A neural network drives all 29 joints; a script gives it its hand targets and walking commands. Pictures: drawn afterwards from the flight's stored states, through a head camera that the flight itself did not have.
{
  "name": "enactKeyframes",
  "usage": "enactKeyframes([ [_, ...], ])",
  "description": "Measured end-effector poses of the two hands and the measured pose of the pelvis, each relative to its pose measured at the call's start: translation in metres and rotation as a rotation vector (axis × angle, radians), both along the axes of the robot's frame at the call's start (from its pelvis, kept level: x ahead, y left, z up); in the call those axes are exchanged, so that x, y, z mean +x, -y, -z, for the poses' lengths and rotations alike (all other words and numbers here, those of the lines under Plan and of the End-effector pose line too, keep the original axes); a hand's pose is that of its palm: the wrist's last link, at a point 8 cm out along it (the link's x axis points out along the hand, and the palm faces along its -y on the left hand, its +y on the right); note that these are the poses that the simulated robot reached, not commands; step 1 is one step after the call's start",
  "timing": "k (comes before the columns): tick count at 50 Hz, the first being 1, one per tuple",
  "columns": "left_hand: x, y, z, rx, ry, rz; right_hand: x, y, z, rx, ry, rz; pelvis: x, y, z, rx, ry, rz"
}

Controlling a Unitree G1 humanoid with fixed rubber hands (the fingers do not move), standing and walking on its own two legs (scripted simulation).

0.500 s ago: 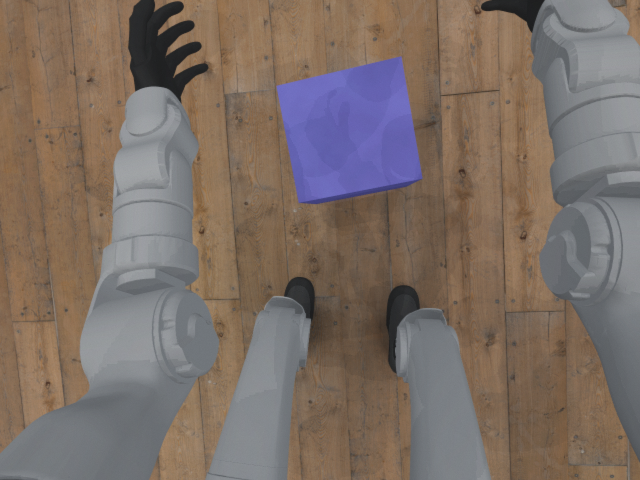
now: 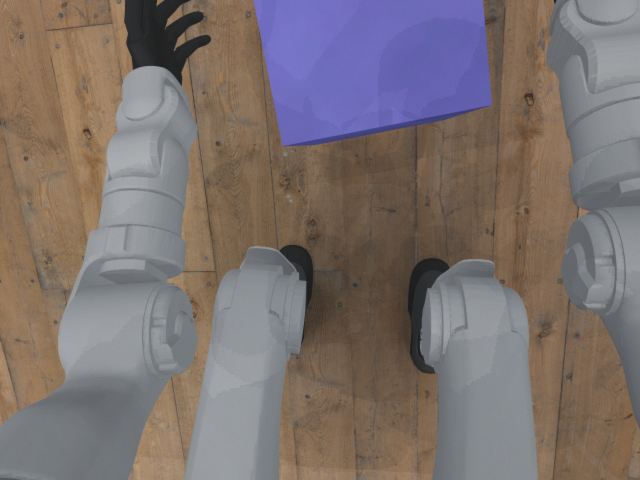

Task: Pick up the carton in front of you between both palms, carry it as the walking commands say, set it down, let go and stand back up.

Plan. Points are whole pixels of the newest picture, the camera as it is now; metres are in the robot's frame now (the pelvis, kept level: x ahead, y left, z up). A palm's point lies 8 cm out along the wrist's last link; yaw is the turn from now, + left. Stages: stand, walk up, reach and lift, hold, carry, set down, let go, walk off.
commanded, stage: reach and lift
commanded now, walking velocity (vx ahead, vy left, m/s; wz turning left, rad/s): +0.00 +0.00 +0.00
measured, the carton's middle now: (367, 49) +0.54 -0.01 -0.31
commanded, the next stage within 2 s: none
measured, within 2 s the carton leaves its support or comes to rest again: leaves its support in 1.06 s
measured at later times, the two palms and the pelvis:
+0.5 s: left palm (205, 50) +0.53 +0.17 -0.24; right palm out of the picture +0.56 -0.19 -0.25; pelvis -0.01 +0.00 -0.07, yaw -1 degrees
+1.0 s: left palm (227, 56) +0.52 +0.15 -0.24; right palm (507, 6) +0.55 -0.16 -0.25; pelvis -0.01 +0.00 -0.07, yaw -1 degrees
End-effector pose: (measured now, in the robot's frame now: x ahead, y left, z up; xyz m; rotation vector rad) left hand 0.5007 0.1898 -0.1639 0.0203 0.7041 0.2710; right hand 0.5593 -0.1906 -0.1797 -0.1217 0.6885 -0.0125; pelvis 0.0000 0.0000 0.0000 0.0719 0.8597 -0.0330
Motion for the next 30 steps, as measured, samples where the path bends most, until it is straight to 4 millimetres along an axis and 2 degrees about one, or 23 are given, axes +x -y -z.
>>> enactKeyframes([
  [8,0.006,0.010,0.048,-0.026,-0.038,0.010,0.008,-0.003,0.031,0.001,-0.030,0.017,-0.017,-0.003,0.038,-0.007,0.100,-0.005],
  [14,0.006,0.019,0.074,-0.016,-0.062,0.048,-0.008,0.001,0.065,0.016,-0.060,0.041,-0.019,-0.005,0.054,-0.012,0.159,-0.004],
  [17,0.011,0.017,0.074,-0.006,-0.055,0.047,-0.014,0.007,0.077,0.011,-0.071,0.054,-0.018,-0.005,0.058,-0.015,0.176,-0.006],
  [20,0.020,0.016,0.071,-0.005,-0.033,0.042,-0.008,0.009,0.075,-0.007,-0.048,0.037,-0.017,-0.004,0.061,-0.016,0.192,-0.003],
  [26,0.027,0.021,0.073,-0.017,-0.027,0.064,0.007,-0.002,0.065,0.024,-0.009,0.031,-0.014,-0.001,0.066,-0.010,0.206,-0.001],
  [30,0.028,0.031,0.077,-0.022,-0.031,0.091,0.006,-0.005,0.066,0.027,-0.016,0.034,-0.013,0.000,0.067,-0.012,0.202,0.000],
])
